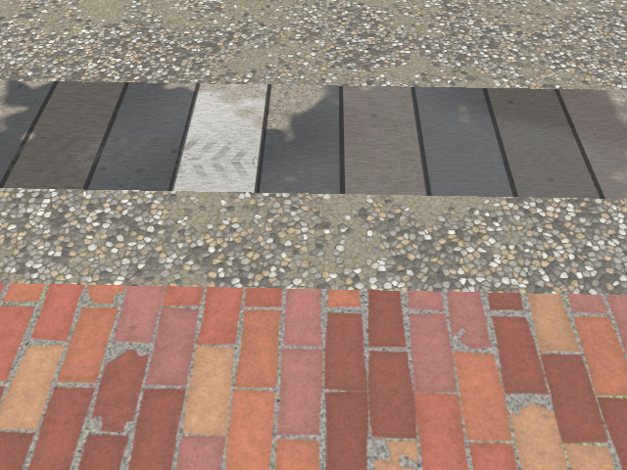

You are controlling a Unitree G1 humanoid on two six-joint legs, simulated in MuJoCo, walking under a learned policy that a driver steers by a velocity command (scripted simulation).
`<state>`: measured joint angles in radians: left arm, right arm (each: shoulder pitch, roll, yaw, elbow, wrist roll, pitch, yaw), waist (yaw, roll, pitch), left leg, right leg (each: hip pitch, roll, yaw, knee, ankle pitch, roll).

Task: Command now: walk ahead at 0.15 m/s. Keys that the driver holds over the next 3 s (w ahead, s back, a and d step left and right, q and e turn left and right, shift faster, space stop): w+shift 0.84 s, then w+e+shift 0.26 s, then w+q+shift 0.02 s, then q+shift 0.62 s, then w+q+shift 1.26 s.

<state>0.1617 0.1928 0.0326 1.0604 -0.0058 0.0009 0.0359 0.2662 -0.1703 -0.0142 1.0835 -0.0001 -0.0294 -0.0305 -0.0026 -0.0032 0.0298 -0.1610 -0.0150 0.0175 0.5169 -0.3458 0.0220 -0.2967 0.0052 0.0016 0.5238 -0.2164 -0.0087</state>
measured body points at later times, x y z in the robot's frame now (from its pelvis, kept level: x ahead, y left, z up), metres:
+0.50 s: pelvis +0.20 -0.10 +0.00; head +0.21 -0.11 +0.45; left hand +0.21 +0.16 -0.14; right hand +0.29 -0.36 -0.13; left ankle +0.16 +0.04 -0.63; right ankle +0.19 -0.18 -0.73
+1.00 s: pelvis +0.62 -0.07 +0.00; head +0.64 -0.08 +0.45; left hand +0.68 +0.18 -0.14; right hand +0.65 -0.35 -0.14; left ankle +0.64 -0.02 -0.73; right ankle +0.52 -0.21 -0.62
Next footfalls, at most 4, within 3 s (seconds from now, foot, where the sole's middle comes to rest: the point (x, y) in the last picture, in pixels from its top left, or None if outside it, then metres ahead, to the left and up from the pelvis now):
0.34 right None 0.23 -0.19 -0.77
0.84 left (332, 391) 0.68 -0.01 -0.77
1.28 right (402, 251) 1.10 -0.22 -0.77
1.74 left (319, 221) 1.21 0.01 -0.77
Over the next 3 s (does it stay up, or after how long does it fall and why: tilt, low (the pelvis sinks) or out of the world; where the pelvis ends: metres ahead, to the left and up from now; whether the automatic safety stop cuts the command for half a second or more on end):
stays up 1.64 0.45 -0.01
